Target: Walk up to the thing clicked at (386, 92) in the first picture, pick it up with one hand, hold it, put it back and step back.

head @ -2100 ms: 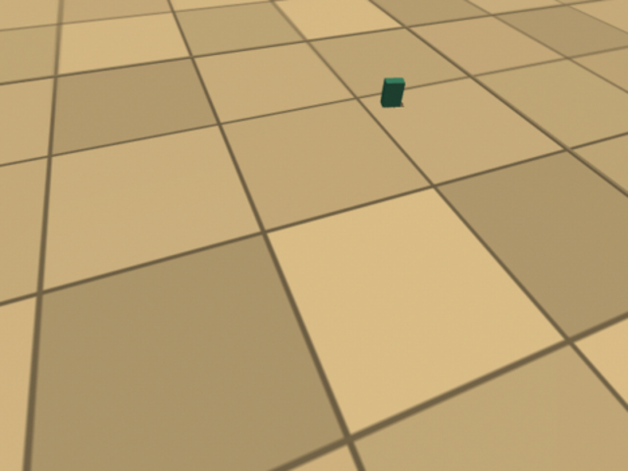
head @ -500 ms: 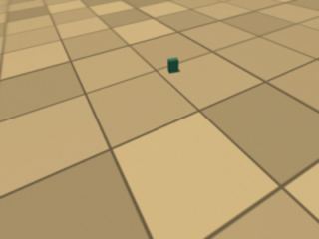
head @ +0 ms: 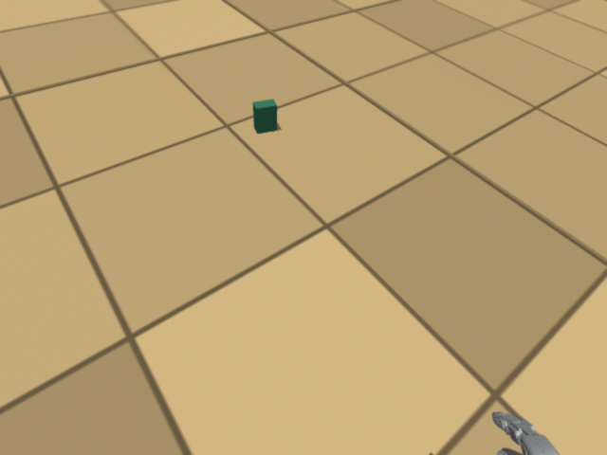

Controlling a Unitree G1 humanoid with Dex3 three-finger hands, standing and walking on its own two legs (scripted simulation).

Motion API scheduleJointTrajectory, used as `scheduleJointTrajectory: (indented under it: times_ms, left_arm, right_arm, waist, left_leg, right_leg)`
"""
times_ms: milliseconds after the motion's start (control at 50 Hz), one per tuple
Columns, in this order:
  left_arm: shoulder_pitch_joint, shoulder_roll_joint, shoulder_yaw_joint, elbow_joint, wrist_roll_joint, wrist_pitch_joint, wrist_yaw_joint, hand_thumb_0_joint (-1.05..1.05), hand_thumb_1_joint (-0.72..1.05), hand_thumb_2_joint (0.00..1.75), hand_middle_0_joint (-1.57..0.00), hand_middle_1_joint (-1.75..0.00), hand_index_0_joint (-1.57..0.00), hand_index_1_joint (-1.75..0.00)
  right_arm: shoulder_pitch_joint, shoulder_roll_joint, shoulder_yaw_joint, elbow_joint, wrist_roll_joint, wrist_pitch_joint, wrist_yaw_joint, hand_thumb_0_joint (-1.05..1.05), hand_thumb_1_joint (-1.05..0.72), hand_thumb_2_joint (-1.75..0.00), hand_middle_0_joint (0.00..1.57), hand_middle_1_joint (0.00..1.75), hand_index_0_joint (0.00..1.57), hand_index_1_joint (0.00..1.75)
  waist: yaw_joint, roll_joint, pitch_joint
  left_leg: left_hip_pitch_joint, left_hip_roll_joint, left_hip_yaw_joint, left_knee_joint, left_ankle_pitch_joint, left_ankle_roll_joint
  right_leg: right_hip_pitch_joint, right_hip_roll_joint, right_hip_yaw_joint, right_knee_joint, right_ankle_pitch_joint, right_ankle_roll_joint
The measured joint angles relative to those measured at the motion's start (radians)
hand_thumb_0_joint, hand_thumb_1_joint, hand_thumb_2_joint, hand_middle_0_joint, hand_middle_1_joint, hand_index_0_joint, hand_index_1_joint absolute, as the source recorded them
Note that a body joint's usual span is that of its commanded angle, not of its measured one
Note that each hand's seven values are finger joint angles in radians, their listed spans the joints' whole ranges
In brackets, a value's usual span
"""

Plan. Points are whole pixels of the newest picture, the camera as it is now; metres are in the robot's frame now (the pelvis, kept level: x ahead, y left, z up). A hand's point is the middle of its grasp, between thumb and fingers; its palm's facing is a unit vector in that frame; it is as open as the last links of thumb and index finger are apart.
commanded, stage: walk up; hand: left
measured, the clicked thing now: (265, 116) +1.78 +0.17 -0.69
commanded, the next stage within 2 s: none
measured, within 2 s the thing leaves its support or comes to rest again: neither
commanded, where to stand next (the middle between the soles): +1.44 -0.02 m, yaw -2 degrees
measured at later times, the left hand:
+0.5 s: hand (185, 291) +0.39 +0.20 -0.11, palm faces -0.01 -0.92 -0.39, open 7.4 cm
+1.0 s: hand (187, 199) +0.64 +0.26 -0.14, palm faces -0.04 -0.94 -0.33, open 7.4 cm
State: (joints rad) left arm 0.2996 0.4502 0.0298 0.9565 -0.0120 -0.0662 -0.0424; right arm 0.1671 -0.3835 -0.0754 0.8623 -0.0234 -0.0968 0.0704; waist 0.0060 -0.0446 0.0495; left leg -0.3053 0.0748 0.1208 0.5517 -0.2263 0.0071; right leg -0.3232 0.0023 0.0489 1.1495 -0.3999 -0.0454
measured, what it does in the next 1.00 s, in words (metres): walks ahead: right foot, then left foot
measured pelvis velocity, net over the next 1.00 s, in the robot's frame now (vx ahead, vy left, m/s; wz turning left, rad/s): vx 0.58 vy -0.01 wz -0.01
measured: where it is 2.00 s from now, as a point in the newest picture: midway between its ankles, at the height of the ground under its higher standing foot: (300, 244)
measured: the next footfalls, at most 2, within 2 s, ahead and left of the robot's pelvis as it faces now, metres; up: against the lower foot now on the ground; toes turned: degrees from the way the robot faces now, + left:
right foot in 0.28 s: +0.38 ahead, -0.16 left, +0.00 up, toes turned -7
left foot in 0.78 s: +0.64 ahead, +0.09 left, +0.00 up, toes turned +5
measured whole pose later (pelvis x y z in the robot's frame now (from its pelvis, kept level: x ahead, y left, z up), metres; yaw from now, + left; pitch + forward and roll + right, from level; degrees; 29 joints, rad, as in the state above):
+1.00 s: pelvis +0.58 -0.01 +0.01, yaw +0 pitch -3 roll +0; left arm 0.28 0.43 0.03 0.91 -0.02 -0.07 -0.04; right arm 0.23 -0.37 -0.04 0.85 0.00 -0.09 0.06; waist 0.00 -0.05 0.08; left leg -0.20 0.02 0.09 0.48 -0.24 0.04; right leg -0.44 -0.03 0.05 1.11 -0.33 -0.03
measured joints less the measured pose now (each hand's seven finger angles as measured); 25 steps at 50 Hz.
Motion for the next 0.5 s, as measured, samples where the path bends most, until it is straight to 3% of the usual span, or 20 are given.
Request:
scheduleJointTrajectory:
  times_ms: [80,160,220,280,320,360,400,440,500]
  left_arm:
    - [-0.058,0.021,0.013,-0.04,-0.007,-0.006,-0.022,0.01,0.9,0.9,-0.21,-0.3,-0.2,-0.3]
    - [-0.112,0.022,0.023,-0.073,0.004,-0.003,-0.049,0.01,0.9,0.9,-0.2,-0.3,-0.2,-0.3]
    - [-0.142,0.016,0.027,-0.07,0.012,-0.001,-0.064,0.01,0.9,0.9,-0.2,-0.3,-0.2,-0.3]
    - [-0.153,0.01,0.032,-0.061,0.017,-0.003,-0.066,0.01,0.9,0.9,-0.2,-0.3,-0.2,-0.3]
    - [-0.169,-0.02,0.041,-0.057,0.022,-0.013,-0.052,0.01,0.9,0.9,-0.2,-0.3,-0.2,-0.3]
    - [-0.166,-0.037,0.035,-0.071,0.017,-0.025,-0.042,0.01,0.9,0.9,-0.21,-0.3,-0.2,-0.3]
    - [-0.147,-0.061,0.024,-0.077,0.006,-0.027,-0.032,0.01,0.9,0.9,-0.21,-0.3,-0.2,-0.3]
    - [-0.11,-0.078,0.013,-0.073,0.002,-0.032,-0.022,0.01,0.9,0.9,-0.21,-0.3,-0.2,-0.3]
    - [-0.048,-0.081,0.008,-0.052,0.002,-0.035,-0.014,0.01,0.9,0.9,-0.21,-0.3,-0.21,-0.3]
  right_arm:
    - [0.091,-0.004,0.018,0.016,0.017,0.0,-0.007,0.01,-0.9,-0.9,0.21,0.3,0.2,0.3]
    - [0.153,-0.029,0.019,0.049,0.017,0.009,-0.003,0.01,-0.9,-0.9,0.21,0.3,0.2,0.3]
    - [0.179,-0.052,0.016,0.063,0.016,0.013,0.0,0.01,-0.9,-0.9,0.21,0.3,0.2,0.3]
    - [0.207,-0.068,0.01,0.076,0.016,0.022,-0.003,0.01,-0.9,-0.9,0.21,0.3,0.2,0.3]
    - [0.192,-0.075,0.005,0.095,0.014,0.037,-0.012,0.01,-0.9,-0.9,0.21,0.3,0.2,0.3]
    - [0.173,-0.059,0.015,0.097,0.018,0.048,-0.018,0.01,-0.9,-0.9,0.2,0.3,0.2,0.3]
    - [0.152,-0.053,0.027,0.098,0.023,0.049,-0.018,0.01,-0.9,-0.9,0.2,0.3,0.2,0.3]
    - [0.126,-0.051,0.033,0.088,0.031,0.048,-0.015,0.01,-0.9,-0.9,0.2,0.3,0.2,0.3]
    - [0.09,-0.049,0.032,0.054,0.029,0.045,-0.004,0.01,-0.9,-0.9,0.2,0.3,0.2,0.3]
  waist:
    - [-0.032,-0.01,-0.01]
    - [-0.042,-0.001,-0.012]
    - [-0.059,0.02,-0.009]
    - [-0.068,0.046,-0.029]
    - [-0.051,0.104,-0.011]
    - [-0.032,0.098,0.005]
    - [-0.013,0.096,0.012]
    - [0.005,0.101,0.012]
    - [0.023,0.109,0.007]
  left_leg:
    - [0.146,-0.018,0.014,-0.1,-0.029,-0.012]
    - [0.263,-0.025,0.033,-0.153,-0.085,-0.026]
    - [0.328,-0.018,0.037,-0.148,-0.152,-0.048]
    - [0.366,0.008,0.03,-0.071,-0.259,-0.062]
    - [0.318,0.067,-0.014,0.133,-0.292,-0.018]
    - [0.203,0.027,-0.083,0.405,-0.273,0.003]
    - [0.079,-0.008,-0.101,0.589,-0.212,0.015]
    - [-0.027,-0.016,-0.109,0.632,-0.13,0.028]
    - [-0.15,-0.003,-0.134,0.562,-0.034,0.026]
  right_leg:
    - [-0.17,-0.051,0.002,-0.082,0.093,0.024]
    - [-0.241,-0.105,-0.036,-0.345,0.183,0.046]
    - [-0.229,-0.113,-0.063,-0.501,0.291,0.039]
    - [-0.168,-0.091,-0.098,-0.562,0.334,0.019]
    - [-0.16,-0.043,-0.128,-0.475,0.251,0.008]
    - [-0.135,-0.045,-0.129,-0.434,0.186,0.0]
    - [-0.07,-0.049,-0.13,-0.477,0.17,-0.003]
    - [0.005,-0.041,-0.131,-0.554,0.178,0.0]
    - [0.098,-0.016,-0.127,-0.655,0.185,-0.001]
